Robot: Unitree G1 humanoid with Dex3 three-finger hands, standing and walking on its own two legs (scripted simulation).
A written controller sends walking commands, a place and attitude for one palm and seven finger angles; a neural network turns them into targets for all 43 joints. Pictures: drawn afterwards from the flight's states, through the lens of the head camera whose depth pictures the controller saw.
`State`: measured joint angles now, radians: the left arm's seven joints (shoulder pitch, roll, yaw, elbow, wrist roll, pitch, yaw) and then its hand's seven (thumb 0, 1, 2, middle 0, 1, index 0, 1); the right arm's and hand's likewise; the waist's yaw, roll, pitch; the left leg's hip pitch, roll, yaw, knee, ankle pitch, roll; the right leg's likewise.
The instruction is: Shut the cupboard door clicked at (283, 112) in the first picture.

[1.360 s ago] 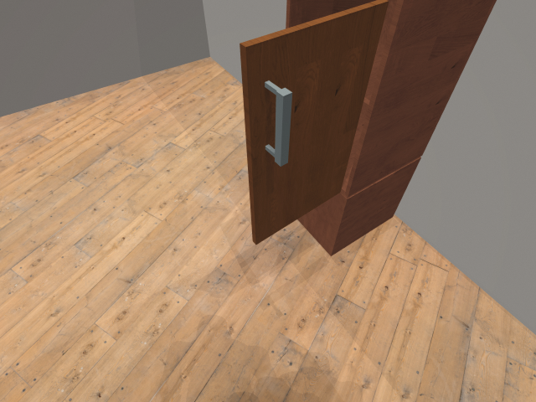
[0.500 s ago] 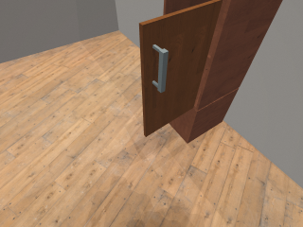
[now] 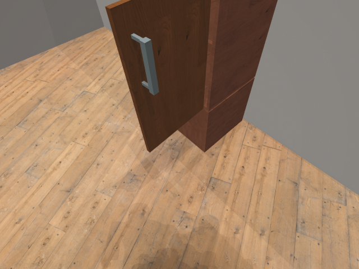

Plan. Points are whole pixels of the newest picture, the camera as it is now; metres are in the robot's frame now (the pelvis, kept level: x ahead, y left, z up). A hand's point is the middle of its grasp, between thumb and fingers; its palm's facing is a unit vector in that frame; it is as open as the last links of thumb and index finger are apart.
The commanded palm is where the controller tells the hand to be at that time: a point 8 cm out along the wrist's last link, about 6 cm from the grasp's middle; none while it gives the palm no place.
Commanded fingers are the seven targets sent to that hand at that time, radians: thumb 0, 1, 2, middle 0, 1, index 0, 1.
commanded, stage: walk around to get in front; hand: left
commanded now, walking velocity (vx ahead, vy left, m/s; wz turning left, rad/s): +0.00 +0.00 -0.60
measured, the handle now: (145, 65) +0.60 +0.15 +0.11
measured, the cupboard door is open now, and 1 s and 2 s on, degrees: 93 93 93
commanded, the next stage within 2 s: none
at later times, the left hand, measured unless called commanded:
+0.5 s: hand out of the picture +0.12 +0.22 -0.16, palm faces -0.21 -0.95 -0.24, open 7.4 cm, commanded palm none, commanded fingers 0.00 0.90 0.90 -0.20 -0.30 -0.20 -0.30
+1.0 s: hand (147, 245) +0.19 +0.11 -0.16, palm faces -0.58 -0.79 -0.20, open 7.4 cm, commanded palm none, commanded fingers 0.00 0.90 0.90 -0.20 -0.30 -0.20 -0.30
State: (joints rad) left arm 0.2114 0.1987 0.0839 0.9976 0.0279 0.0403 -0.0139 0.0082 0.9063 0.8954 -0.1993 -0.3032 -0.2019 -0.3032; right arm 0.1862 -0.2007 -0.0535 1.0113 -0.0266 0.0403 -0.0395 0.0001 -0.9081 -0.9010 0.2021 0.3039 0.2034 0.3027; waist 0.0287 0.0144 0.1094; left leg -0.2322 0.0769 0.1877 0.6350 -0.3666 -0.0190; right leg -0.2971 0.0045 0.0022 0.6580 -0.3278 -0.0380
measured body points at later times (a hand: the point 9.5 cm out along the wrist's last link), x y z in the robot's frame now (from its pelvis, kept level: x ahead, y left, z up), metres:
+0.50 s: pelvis +0.00 +0.02 +0.01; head +0.06 +0.03 +0.46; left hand +0.13 +0.27 -0.14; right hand +0.05 -0.25 -0.11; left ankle +0.03 +0.17 -0.72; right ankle -0.02 -0.09 -0.68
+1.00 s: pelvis -0.01 +0.01 +0.00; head +0.05 -0.01 +0.45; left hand +0.22 +0.16 -0.15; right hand -0.12 -0.25 -0.13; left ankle +0.08 +0.11 -0.72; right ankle -0.05 -0.11 -0.70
